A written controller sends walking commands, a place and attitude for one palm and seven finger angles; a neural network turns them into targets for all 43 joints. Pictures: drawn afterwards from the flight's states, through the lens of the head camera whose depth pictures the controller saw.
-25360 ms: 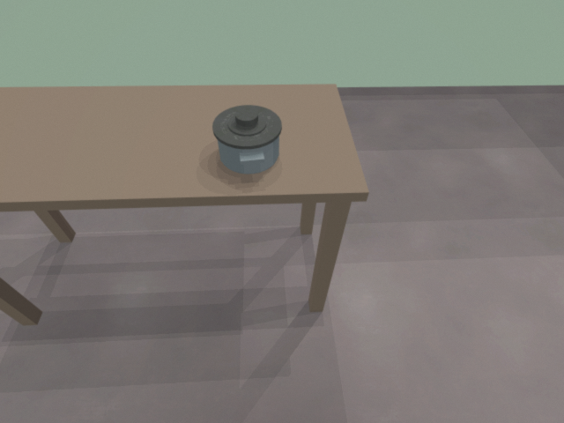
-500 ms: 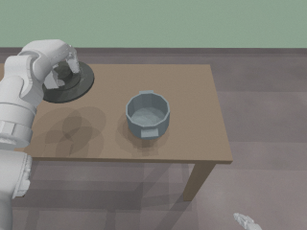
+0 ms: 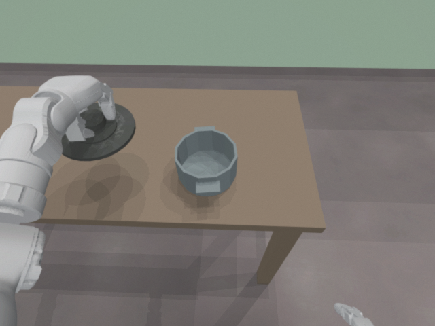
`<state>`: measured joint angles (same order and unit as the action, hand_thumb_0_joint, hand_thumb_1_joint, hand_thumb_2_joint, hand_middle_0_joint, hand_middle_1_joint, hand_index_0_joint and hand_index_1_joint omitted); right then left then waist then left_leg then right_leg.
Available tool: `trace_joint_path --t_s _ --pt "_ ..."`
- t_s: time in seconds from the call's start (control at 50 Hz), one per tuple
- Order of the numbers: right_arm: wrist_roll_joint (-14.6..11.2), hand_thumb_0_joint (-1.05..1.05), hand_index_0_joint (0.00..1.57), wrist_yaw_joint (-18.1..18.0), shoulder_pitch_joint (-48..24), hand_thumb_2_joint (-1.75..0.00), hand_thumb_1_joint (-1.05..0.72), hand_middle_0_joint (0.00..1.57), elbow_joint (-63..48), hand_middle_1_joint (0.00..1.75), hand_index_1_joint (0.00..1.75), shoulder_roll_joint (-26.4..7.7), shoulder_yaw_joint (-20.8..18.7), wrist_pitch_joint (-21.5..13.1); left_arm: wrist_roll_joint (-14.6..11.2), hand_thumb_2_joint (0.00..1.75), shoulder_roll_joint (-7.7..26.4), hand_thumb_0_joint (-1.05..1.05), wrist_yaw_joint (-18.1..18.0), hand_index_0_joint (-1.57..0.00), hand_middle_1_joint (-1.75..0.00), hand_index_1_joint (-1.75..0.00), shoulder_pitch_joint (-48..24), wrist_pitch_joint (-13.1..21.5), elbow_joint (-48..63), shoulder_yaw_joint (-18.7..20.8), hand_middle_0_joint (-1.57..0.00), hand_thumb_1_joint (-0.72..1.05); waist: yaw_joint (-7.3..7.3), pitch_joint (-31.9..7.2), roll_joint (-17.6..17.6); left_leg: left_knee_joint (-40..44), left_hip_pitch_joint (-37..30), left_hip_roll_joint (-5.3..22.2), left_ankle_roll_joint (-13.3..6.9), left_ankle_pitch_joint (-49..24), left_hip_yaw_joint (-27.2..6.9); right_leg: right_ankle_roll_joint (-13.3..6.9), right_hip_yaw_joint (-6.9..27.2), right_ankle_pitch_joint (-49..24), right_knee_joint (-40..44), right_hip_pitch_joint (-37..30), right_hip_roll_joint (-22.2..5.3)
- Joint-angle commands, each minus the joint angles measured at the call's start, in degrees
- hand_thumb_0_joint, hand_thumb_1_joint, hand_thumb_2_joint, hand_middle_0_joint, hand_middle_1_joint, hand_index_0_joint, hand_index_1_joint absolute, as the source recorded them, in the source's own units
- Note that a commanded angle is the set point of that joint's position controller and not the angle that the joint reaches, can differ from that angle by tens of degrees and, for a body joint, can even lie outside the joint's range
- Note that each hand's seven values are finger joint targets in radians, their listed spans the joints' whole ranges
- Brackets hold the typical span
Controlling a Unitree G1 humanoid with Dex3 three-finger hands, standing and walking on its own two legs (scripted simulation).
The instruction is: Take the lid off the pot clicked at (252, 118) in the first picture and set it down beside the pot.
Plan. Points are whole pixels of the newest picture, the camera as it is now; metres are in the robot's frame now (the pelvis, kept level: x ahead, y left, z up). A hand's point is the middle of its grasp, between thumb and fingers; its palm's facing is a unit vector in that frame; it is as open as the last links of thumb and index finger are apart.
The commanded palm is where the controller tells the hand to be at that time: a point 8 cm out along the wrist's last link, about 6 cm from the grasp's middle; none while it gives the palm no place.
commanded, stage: lower the lid onto the table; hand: left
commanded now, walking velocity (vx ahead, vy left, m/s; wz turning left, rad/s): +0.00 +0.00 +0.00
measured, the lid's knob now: (91, 120) +0.47 +0.26 +0.11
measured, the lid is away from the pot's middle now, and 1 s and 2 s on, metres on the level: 0.22 0.22 0.24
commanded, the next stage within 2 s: none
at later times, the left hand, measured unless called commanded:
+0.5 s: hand (91, 132) +0.45 +0.25 +0.10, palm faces -0.37 -0.01 -0.93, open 7.7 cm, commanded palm +0.44 +0.26 +0.16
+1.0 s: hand (97, 144) +0.44 +0.25 +0.06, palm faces -0.40 -0.02 -0.92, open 7.7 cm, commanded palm +0.45 +0.26 +0.13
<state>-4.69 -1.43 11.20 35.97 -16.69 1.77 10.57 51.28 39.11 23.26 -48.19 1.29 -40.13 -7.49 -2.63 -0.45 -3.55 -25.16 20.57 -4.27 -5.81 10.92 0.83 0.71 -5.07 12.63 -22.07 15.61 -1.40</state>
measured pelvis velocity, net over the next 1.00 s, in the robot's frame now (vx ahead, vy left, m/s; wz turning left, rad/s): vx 0.01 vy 0.00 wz -0.03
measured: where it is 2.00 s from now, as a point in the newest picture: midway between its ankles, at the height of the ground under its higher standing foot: outside the picture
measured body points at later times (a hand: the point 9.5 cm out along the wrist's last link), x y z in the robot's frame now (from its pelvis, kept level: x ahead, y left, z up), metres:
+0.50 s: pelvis +0.01 -0.01 +0.00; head +0.07 -0.02 +0.45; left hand +0.46 +0.25 +0.15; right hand +0.10 -0.28 -0.13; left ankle +0.01 +0.05 -0.74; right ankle -0.02 -0.13 -0.74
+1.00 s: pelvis +0.01 +0.00 +0.00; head +0.07 -0.01 +0.44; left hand +0.46 +0.25 +0.12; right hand +0.09 -0.27 -0.13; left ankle +0.01 +0.05 -0.74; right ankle -0.02 -0.13 -0.74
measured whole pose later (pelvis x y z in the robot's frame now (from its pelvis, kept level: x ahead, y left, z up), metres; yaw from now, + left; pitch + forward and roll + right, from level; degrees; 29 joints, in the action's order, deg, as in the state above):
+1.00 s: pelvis +0.01 +0.00 +0.00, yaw -2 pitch +9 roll -2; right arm -4.4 -2.5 12.5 37.5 -16.0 1.2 12.3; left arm 53.6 37.8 16.1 -44.5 7.7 -49.7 -5.0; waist -3.3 -1.6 -2.8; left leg -28.5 24.6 -3.3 -5.7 13.2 2.1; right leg 0.6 -3.7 14.0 -24.8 19.8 -0.6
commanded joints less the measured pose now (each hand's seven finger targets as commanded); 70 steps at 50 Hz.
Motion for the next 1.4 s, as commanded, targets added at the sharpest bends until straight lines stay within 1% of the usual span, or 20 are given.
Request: trace_joint_path --t_s 0.0,0.1,0.16,0.2,0.26,0.3,0.38,0.46,0.54,0.58,0.62,0.7,0.74,0.82,0.9,0.98,1.0,1.16,1.3,1.38 --pt "-0.1 0.0 0.2 -0.9 -0.6 -0.9 -0.9 0.2 -5.4 0.3 0.3 -8.7 -2.9 -1.3 -0.2 1.13 18.8 0.0 -3.2 -0.87 -0.98 -1.01 -28.2 0.3 5.7 9.3 -0.82 0.53 -0.12 -22.3 0.8 0.5 -18.3 3.8 1.4 -17.7 -6.4 -3.7 1.5 -10.7 1.4 0.5 2.1" --pt "0.0 0.0 0.2 -0.9 -0.6 -0.9 -0.9 0.2 -5.8 0.3 0.3 -8.6 -3.3 -1.1 0.3 1.13 18.9 0.0 -3.9 -0.87 -0.98 -1.01 -29.8 1.4 10.6 9.4 -0.82 0.53 -0.31 -26.0 -2.2 -0.5 -21.7 4.0 1.3 -21.1 -6.5 -3.7 1.9 -11.7 1.0 0.9 2.0" --pt "0.1 0.0 0.2 -1.1 -0.2 -0.9 -0.9 0.2 -5.3 0.3 0.3 -8.7 -3.1 -0.7 -0.1 1.13 20.5 0.0 -4.2 -0.87 -0.98 -1.01 -27.2 2.0 7.2 11.0 -0.82 0.53 -0.06 -24.4 -0.4 -0.4 -18.6 3.9 1.0 -20.6 -5.9 -3.6 2.0 -13.4 0.9 -0.7 2.0" --pt "-0.2 0.0 0.2 -1.3 -0.5 -0.9 -0.9 0.2 -5.0 0.3 0.3 -8.5 -3.1 -0.6 -0.1 1.13 17.4 0.0 -4.2 -0.87 -0.98 -1.01 -26.8 2.1 4.9 8.5 -0.82 0.53 -0.47 -22.2 0.7 -0.6 -17.5 3.7 0.7 -18.8 -5.3 -3.6 2.0 -13.2 1.0 0.2 2.0" --pt "0.1 0.0 0.2 -1.4 -0.4 -0.9 -0.9 0.2 -5.6 0.3 0.3 -8.6 -3.3 -0.5 0.6 1.13 21.1 0.0 -4.9 -0.87 -0.98 -1.01 -27.0 3.0 8.0 11.4 -0.82 0.53 0.0 -26.0 -2.1 -1.1 -19.1 3.7 0.7 -22.5 -5.6 -3.6 2.4 -14.8 0.5 -1.3 1.9" --pt "0.0 0.0 0.2 -1.4 -0.4 -0.9 -0.9 0.2 -5.6 0.3 0.3 -8.4 -3.5 -0.5 0.4 1.13 19.2 0.0 -5.0 -0.87 -0.98 -1.01 -26.6 3.4 9.0 10.2 -0.82 0.53 -0.28 -26.6 -2.2 -1.5 -20.4 4.0 0.6 -24.1 -5.6 -3.5 2.4 -15.4 0.4 -0.6 1.9" --pt "0.1 0.0 0.2 -1.5 0.4 -0.9 -0.9 0.2 -5.1 0.3 0.3 -8.7 -3.5 -0.1 0.0 1.13 19.8 0.0 -5.3 -0.87 -0.98 -1.01 -23.7 3.7 4.3 10.9 -0.82 0.53 -0.39 -24.1 -0.3 -1.6 -17.5 3.9 0.4 -22.4 -4.8 -3.4 2.5 -15.7 0.6 -0.8 2.0" --pt "0.2 0.0 0.2 -1.3 0.3 -0.9 -0.9 0.2 -5.4 0.3 0.3 -8.6 -4.0 -0.2 0.5 1.13 20.5 0.0 -5.9 -0.87 -0.98 -1.01 -24.0 4.8 9.8 11.8 -0.82 0.53 -0.34 -27.4 -4.2 -2.7 -22.1 4.4 0.7 -29.5 -5.9 -3.4 2.4 -16.5 0.0 0.7 2.2" --pt "0.1 0.0 0.2 -1.5 1.2 -0.9 -0.9 0.2 -4.2 0.3 0.3 -8.9 -3.8 0.3 -0.3 1.13 18.3 0.0 -5.8 -0.87 -0.98 -1.01 -22.4 4.6 2.3 9.9 -0.82 0.53 -1.0 -22.6 -0.2 -2.1 -17.4 4.3 0.4 -23.0 -4.8 -3.2 2.4 -15.1 0.3 1.4 2.2" --pt "0.1 0.0 0.2 -1.6 0.9 -0.9 -0.9 0.2 -4.6 0.3 0.3 -9.1 -4.0 0.2 0.5 1.13 22.1 0.0 -6.4 -0.87 -0.98 -1.01 -25.5 5.5 7.3 12.5 -0.82 0.53 -0.38 -26.6 -2.6 -2.2 -19.7 4.4 0.5 -24.5 -5.2 -3.5 2.6 -15.3 0.0 0.6 2.1" --pt "0.4 0.0 0.2 -1.8 0.6 -0.9 -0.9 0.2 -5.1 0.3 0.3 -8.8 -4.2 -0.2 0.5 1.13 21.1 0.0 -6.8 -0.87 -0.98 -1.01 -25.1 6.6 10.3 12.2 -0.82 0.53 -0.61 -28.4 -4.8 -3.3 -22.6 4.5 0.7 -29.4 -5.7 -3.6 2.6 -16.2 -0.3 1.9 2.1" --pt "0.2 0.0 0.2 -1.7 1.7 -0.9 -0.9 0.2 -4.0 0.3 0.3 -8.8 -4.0 0.4 0.0 1.13 17.9 0.0 -7.2 -0.87 -0.98 -1.01 -21.9 6.2 3.9 10.3 -0.82 0.53 -0.86 -24.9 -1.2 -2.9 -20.0 4.6 0.8 -25.6 -5.5 -3.3 2.0 -14.0 -0.2 3.8 2.4" --pt "0.3 0.0 0.2 -1.4 1.9 -0.9 -0.9 0.2 -3.7 0.3 0.3 -8.7 -4.2 0.5 0.5 1.13 15.6 0.0 -7.5 -0.87 -0.98 -1.01 -24.6 6.2 5.2 7.8 -0.82 0.53 -1.55 -24.4 -3.9 -3.0 -21.4 5.0 1.4 -26.2 -6.0 -3.5 1.8 -12.4 -0.5 6.1 2.5" --pt "0.5 0.0 0.2 -1.6 2.3 -0.9 -0.9 0.2 -4.1 0.3 0.3 -9.0 -4.3 0.2 0.7 1.13 19.2 0.0 -8.6 -0.87 -0.98 -1.01 -23.6 6.7 5.4 11.5 -0.82 0.53 -0.71 -26.8 -2.4 -3.4 -21.3 5.0 1.4 -26.5 -6.2 -3.7 2.0 -12.8 -0.9 5.0 2.4" --pt "0.3 0.0 0.2 -1.6 2.9 -0.9 -0.9 0.2 -3.2 0.3 0.3 -9.0 -4.1 0.4 1.3 1.13 16.9 0.0 -9.7 -0.87 -0.98 -1.01 -23.2 5.8 -0.1 9.4 -0.82 0.53 -1.05 -23.5 -1.3 -2.9 -18.4 5.0 1.4 -21.0 -5.7 -3.7 1.8 -10.0 -1.0 6.8 2.7" --pt "0.5 0.0 0.2 -1.8 3.2 -0.9 -0.9 0.2 -3.5 0.3 0.3 -8.9 -4.2 0.2 2.2 1.13 18.4 0.0 -10.6 -0.87 -0.98 -1.01 -24.9 6.3 1.8 10.5 -0.82 0.53 -0.91 -26.8 -3.8 -3.3 -20.3 5.1 1.8 -23.5 -6.1 -3.8 1.9 -10.4 -1.6 6.6 2.7" --pt "0.6 0.0 0.2 -1.9 3.3 -0.9 -0.9 0.2 -3.5 0.3 0.3 -8.7 -4.2 0.1 2.1 1.13 16.0 0.0 -10.6 -0.87 -0.98 -1.01 -24.7 6.3 1.4 8.5 -0.82 0.53 -1.26 -26.3 -3.6 -3.5 -20.5 5.0 1.8 -23.7 -6.1 -3.8 1.7 -10.5 -1.6 7.3 2.8" --pt "0.6 0.0 0.2 -2.3 5.2 -0.9 -0.9 0.2 -2.5 0.3 0.3 -9.5 -4.4 -0.2 2.4 1.13 18.8 0.0 -11.4 -0.87 -0.98 -1.01 -23.9 6.8 -2.2 10.6 -0.82 0.53 -1.35 -25.6 -1.9 -4.0 -17.7 4.9 1.3 -21.3 -5.4 -3.7 2.1 -10.5 -2.0 7.5 3.0" --pt "0.8 0.0 0.2 -2.6 6.1 -0.9 -0.9 0.2 -2.2 0.3 0.3 -9.5 -4.9 -0.7 3.0 1.13 18.2 0.0 -12.2 -0.87 -0.98 -1.01 -23.9 7.9 -0.4 10.3 -0.82 0.53 -1.51 -27.9 -5.1 -5.4 -20.1 5.3 1.7 -24.9 -5.6 -3.7 2.0 -11.0 -2.8 9.5 3.2" --pt "0.8 0.0 0.2 -2.5 6.8 -0.9 -0.9 0.2 -1.6 0.3 0.3 -9.8 -4.9 -0.4 2.3 1.13 18.8 0.0 -12.4 -0.87 -0.98 -1.01 -19.6 8.0 -5.0 11.6 -0.82 0.53 -1.59 -25.7 -2.2 -6.2 -17.2 5.2 1.4 -23.7 -5.0 -3.6 2.2 -11.2 -3.0 9.5 3.3"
